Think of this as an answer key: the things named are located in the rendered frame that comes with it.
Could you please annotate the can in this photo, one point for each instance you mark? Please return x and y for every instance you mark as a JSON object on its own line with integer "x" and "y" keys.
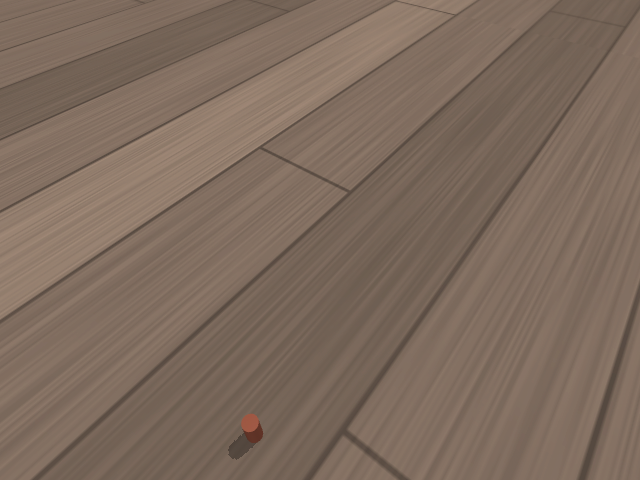
{"x": 252, "y": 428}

